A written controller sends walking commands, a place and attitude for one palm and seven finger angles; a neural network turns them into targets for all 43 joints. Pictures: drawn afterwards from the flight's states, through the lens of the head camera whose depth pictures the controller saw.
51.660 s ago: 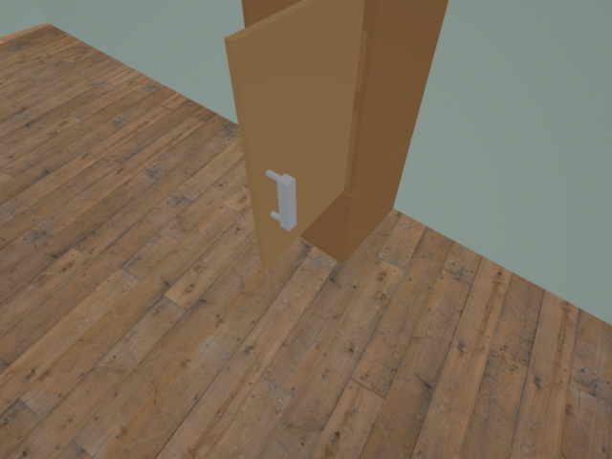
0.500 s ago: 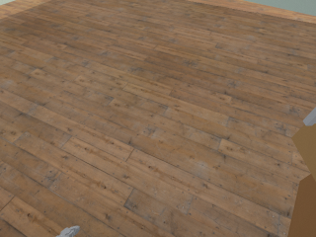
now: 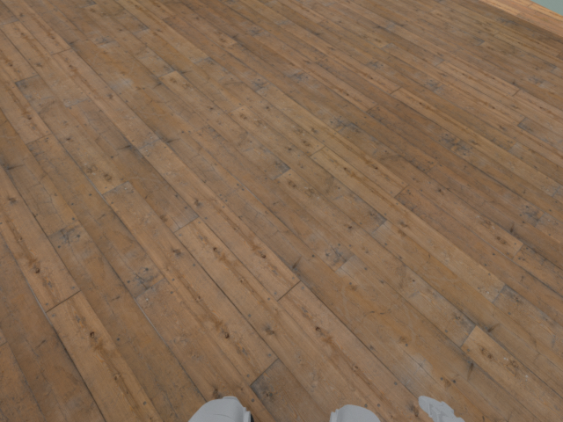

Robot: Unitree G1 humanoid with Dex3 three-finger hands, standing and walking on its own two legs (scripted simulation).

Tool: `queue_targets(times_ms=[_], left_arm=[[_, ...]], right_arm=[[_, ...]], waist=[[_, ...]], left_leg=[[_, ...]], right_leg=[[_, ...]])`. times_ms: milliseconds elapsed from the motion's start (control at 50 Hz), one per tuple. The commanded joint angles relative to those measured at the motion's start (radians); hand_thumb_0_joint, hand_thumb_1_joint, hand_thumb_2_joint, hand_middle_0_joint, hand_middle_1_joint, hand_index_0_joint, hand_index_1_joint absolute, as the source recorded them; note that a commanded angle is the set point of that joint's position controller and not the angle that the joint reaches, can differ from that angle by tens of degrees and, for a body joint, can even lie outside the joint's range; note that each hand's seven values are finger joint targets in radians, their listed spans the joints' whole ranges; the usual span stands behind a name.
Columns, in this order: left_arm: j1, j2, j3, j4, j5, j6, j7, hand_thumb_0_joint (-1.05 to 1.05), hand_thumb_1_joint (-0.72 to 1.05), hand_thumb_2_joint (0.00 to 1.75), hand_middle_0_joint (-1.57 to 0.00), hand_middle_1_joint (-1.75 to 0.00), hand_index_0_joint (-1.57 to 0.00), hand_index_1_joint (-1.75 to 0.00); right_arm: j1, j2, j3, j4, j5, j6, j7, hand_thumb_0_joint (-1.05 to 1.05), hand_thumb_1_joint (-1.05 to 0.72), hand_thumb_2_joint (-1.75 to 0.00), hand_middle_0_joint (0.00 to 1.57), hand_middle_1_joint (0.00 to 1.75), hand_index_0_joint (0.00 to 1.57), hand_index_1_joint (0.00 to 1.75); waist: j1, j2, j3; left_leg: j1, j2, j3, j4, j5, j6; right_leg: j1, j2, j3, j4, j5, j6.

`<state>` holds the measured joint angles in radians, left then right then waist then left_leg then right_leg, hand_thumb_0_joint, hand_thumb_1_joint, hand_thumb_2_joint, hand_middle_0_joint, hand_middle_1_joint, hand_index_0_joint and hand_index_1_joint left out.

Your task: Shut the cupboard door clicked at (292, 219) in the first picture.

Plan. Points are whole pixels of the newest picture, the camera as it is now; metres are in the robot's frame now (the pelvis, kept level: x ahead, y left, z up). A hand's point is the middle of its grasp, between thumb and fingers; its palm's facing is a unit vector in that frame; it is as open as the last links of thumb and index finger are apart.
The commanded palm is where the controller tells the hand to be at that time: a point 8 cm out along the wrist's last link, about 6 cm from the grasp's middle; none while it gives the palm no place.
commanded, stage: walk to a spot facing it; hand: left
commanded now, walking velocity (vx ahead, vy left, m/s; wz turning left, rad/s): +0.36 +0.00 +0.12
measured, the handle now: out of the picture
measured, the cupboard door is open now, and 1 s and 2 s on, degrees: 36 36 36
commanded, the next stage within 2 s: turn to face it in 0.18 s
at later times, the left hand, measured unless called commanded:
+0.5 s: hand (218, 313) +0.30 +0.13 -0.15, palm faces -0.01 -0.98 -0.20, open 7.3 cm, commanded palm none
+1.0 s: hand (199, 255) +0.41 +0.19 -0.15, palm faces -0.22 -0.96 -0.20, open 7.4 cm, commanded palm none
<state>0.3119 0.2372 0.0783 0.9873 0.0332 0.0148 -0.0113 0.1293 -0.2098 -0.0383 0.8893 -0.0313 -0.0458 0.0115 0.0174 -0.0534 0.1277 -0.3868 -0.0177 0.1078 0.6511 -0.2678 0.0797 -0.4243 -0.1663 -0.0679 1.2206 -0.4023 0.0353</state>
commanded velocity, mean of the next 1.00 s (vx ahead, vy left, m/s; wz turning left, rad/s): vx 0.07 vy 0.00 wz -0.44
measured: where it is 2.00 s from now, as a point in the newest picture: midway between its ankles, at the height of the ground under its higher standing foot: (279, 370)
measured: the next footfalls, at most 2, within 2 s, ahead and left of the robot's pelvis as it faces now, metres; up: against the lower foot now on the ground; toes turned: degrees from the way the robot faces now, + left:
right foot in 0.38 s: +0.31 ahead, -0.14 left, +0.00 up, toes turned -4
left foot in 0.82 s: +0.36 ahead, +0.09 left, +0.00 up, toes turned -12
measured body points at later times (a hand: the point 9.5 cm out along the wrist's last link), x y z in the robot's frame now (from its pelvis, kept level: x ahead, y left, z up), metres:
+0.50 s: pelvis +0.21 -0.04 +0.01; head +0.26 -0.06 +0.46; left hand +0.30 +0.18 -0.13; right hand +0.18 -0.27 -0.15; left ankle +0.10 +0.07 -0.64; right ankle +0.27 -0.13 -0.72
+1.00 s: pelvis +0.28 +0.00 +0.02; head +0.32 +0.02 +0.47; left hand +0.42 +0.24 -0.13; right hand +0.32 -0.26 -0.10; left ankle +0.32 +0.10 -0.72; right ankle +0.23 -0.12 -0.64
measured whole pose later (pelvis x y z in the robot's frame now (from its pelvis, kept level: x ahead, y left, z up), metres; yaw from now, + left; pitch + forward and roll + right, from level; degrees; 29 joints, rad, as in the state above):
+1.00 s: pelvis +0.28 +0.00 +0.02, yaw -19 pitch +0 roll -2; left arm 0.22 0.26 0.11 0.91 0.03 0.07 -0.03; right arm 0.16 -0.17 -0.01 0.89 -0.03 0.00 -0.04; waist 0.04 -0.03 0.06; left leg -0.22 0.08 0.10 0.47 -0.25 0.01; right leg -0.50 0.01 -0.01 1.08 -0.42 0.05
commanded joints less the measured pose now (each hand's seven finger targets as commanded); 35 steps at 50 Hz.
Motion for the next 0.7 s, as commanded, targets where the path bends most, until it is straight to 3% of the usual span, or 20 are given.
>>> queue_targets(times_ms=[0, 40, 140, 240, 280, 300, 320, 340, 360, 380, 400, 420, 440, 480, 520, 620, 680], left_arm=[[0.034, 0.027, 0.008, -0.08, 0.006, -0.032, -0.005, 0.0, 0.9, 0.9, -0.2, -0.3, -0.2, -0.3], [0.008, 0.029, 0.006, -0.085, 0.004, -0.028, -0.008, 0.0, 0.9, 0.9, -0.2, -0.3, -0.2, -0.3], [-0.122, 0.021, -0.002, -0.125, -0.001, -0.028, -0.012, 0.0, 0.9, 0.9, -0.2, -0.3, -0.2, -0.3], [-0.202, 0.014, -0.01, -0.149, -0.009, -0.041, -0.009, 0.0, 0.9, 0.9, -0.2, -0.3, -0.2, -0.3], [-0.175, 0.007, -0.013, -0.139, -0.01, -0.045, -0.005, 0.0, 0.9, 0.9, -0.2, -0.3, -0.2, -0.3], [-0.131, 0.009, -0.013, -0.124, -0.01, -0.047, -0.002, 0.0, 0.9, 0.9, -0.2, -0.3, -0.2, -0.3], [-0.027, 0.024, -0.008, -0.091, -0.01, -0.053, 0.002, 0.0, 0.9, 0.9, -0.2, -0.3, -0.2, -0.3], [0.089, 0.054, 0.002, -0.05, -0.006, -0.06, 0.007, 0.0, 0.9, 0.9, -0.2, -0.3, -0.2, -0.3], [0.198, 0.117, 0.018, -0.014, 0.001, -0.07, 0.016, 0.0, 0.9, 0.9, -0.2, -0.3, -0.2, -0.3], [0.239, 0.182, 0.028, 0.0, -0.008, -0.071, 0.018, 0.0, 0.9, 0.9, -0.2, -0.3, -0.2, -0.3], [0.192, 0.16, 0.024, -0.012, -0.019, -0.068, 0.026, 0.0, 0.9, 0.9, -0.2, -0.3, -0.2, -0.3], [0.114, 0.118, 0.021, -0.025, -0.017, -0.058, 0.035, 0.0, 0.9, 0.9, -0.2, -0.3, -0.2, -0.3], [0.046, 0.092, 0.014, -0.048, -0.017, -0.052, 0.041, 0.0, 0.9, 0.9, -0.2, -0.3, -0.2, -0.3], [-0.02, 0.075, 0.012, -0.068, -0.016, -0.051, 0.043, 0.0, 0.9, 0.9, -0.2, -0.3, -0.2, -0.3], [-0.037, 0.067, 0.021, -0.069, -0.007, -0.049, 0.044, 0.0, 0.9, 0.9, -0.2, -0.3, -0.2, -0.3], [-0.036, 0.098, 0.031, -0.075, -0.004, -0.028, 0.03, 0.0, 0.9, 0.9, -0.2, -0.3, -0.2, -0.3], [-0.043, 0.118, 0.043, -0.091, -0.004, -0.016, 0.024, 0.0, 0.9, 0.9, -0.2, -0.3, -0.2, -0.3]], right_arm=[[0.141, -0.13, -0.027, 0.0, 0.008, -0.018, -0.03, 0.0, -0.9, -0.9, 0.2, 0.3, 0.2, 0.3], [0.159, -0.126, -0.027, 0.02, 0.011, -0.022, -0.032, 0.0, -0.9, -0.9, 0.2, 0.3, 0.2, 0.3], [0.217, -0.097, -0.028, 0.068, 0.014, -0.025, -0.033, 0.0, -0.9, -0.9, 0.2, 0.3, 0.2, 0.3], [0.276, -0.089, -0.027, 0.112, 0.009, -0.026, -0.038, 0.0, -0.9, -0.9, 0.2, 0.3, 0.2, 0.3], [0.282, -0.091, -0.027, 0.129, 0.005, -0.021, -0.043, 0.0, -0.9, -0.9, 0.2, 0.3, 0.2, 0.3], [0.286, -0.092, -0.026, 0.136, 0.006, -0.018, -0.046, 0.0, -0.9, -0.9, 0.2, 0.3, 0.2, 0.3], [0.276, -0.094, -0.027, 0.141, 0.009, -0.017, -0.047, 0.0, -0.9, -0.9, 0.2, 0.3, 0.2, 0.3], [0.268, -0.089, -0.026, 0.142, 0.017, -0.017, -0.045, 0.0, -0.9, -0.9, 0.2, 0.3, 0.2, 0.3], [0.288, -0.064, -0.027, 0.133, 0.027, -0.019, -0.04, 0.0, -0.9, -0.9, 0.2, 0.3, 0.2, 0.3], [0.34, -0.034, -0.025, 0.123, 0.033, -0.02, -0.042, 0.0, -0.9, -0.9, 0.2, 0.3, 0.2, 0.3], [0.299, -0.05, -0.021, 0.118, 0.03, -0.01, -0.05, 0.0, -0.9, -0.9, 0.2, 0.3, 0.2, 0.3], [0.24, -0.043, -0.024, 0.115, 0.029, -0.002, -0.048, 0.0, -0.9, -0.9, 0.2, 0.3, 0.2, 0.3], [0.2, -0.041, -0.022, 0.108, 0.025, 0.006, -0.046, 0.0, -0.9, -0.9, 0.2, 0.3, 0.2, 0.3], [0.191, -0.016, -0.014, 0.101, 0.021, 0.027, -0.041, 0.0, -0.9, -0.9, 0.2, 0.3, 0.2, 0.3], [0.196, 0.006, -0.014, 0.099, 0.014, 0.046, -0.039, 0.0, -0.9, -0.9, 0.2, 0.3, 0.2, 0.3], [0.13, -0.018, -0.025, 0.04, 0.013, 0.06, -0.036, 0.0, -0.9, -0.9, 0.2, 0.3, 0.2, 0.3], [0.074, -0.037, -0.025, 0.003, 0.02, 0.049, -0.042, 0.0, -0.9, -0.9, 0.2, 0.3, 0.2, 0.3]], waist=[[-0.027, 0.166, -0.124], [-0.019, 0.136, -0.129], [-0.032, 0.094, -0.038], [-0.052, 0.116, -0.019], [-0.045, 0.133, -0.036], [-0.026, 0.121, -0.057], [0.021, 0.107, -0.098], [0.067, 0.051, -0.158], [0.094, -0.087, -0.254], [0.069, -0.228, -0.318], [0.066, -0.164, -0.279], [0.045, -0.17, -0.211], [0.026, -0.075, -0.171], [-0.02, -0.007, -0.181], [-0.033, -0.006, -0.187], [-0.02, -0.08, -0.179], [-0.005, -0.08, -0.183]], left_leg=[[0.174, 0.241, -0.31, -0.422, 0.05, 0.097], [0.201, 0.238, -0.299, -0.446, 0.059, 0.115], [0.228, 0.238, -0.267, -0.493, 0.108, 0.132], [0.33, 0.244, -0.216, -0.415, 0.363, 0.119], [0.353, 0.24, -0.179, -0.343, 0.5, 0.095], [0.351, 0.234, -0.159, -0.284, 0.567, 0.076], [0.35, 0.217, -0.124, -0.181, 0.617, 0.047], [0.267, 0.174, -0.092, -0.035, 0.574, 0.012], [0.092, 0.058, -0.025, 0.212, 0.305, -0.032], [-0.052, -0.054, 0.011, 0.497, -0.33, -0.074], [-0.105, -0.003, -0.102, 0.584, -0.365, -0.072], [-0.141, 0.029, -0.119, 0.611, -0.311, -0.078], [-0.143, 0.061, -0.134, 0.598, -0.236, -0.088], [-0.077, 0.082, -0.124, 0.506, -0.174, -0.107], [-0.04, 0.077, -0.101, 0.408, -0.142, -0.121], [-0.059, 0.059, -0.099, 0.264, -0.095, -0.137], [-0.001, 0.04, -0.102, 0.117, -0.115, -0.138]], right_leg=[[-0.15, 0.001, 0.045, -0.063, 0.134, 0.005], [-0.169, 0.005, 0.049, -0.132, 0.18, 0.008], [-0.196, 0.016, 0.051, -0.336, 0.289, 0.01], [-0.143, 0.056, 0.025, -0.54, 0.281, -0.019], [-0.058, 0.096, -0.003, -0.6, 0.259, -0.041], [0.019, 0.114, -0.005, -0.631, 0.271, -0.054], [0.129, 0.137, -0.011, -0.685, 0.322, -0.063], [0.316, 0.131, 0.022, -0.711, 0.455, -0.082], [0.52, -0.029, 0.252, -0.703, 0.719, -0.168], [0.615, -0.261, 0.519, -0.823, 0.947, -0.314], [0.563, -0.25, 0.536, -0.858, 0.901, -0.348], [0.474, -0.207, 0.513, -0.883, 0.849, -0.332], [0.387, -0.166, 0.431, -0.889, 0.816, -0.309], [0.27, -0.105, 0.3, -0.897, 0.779, -0.262], [0.218, -0.061, 0.268, -0.905, 0.721, -0.234], [0.198, -0.028, 0.338, -0.931, 0.452, -0.223], [0.196, -0.028, 0.4, -0.899, 0.438, -0.228]])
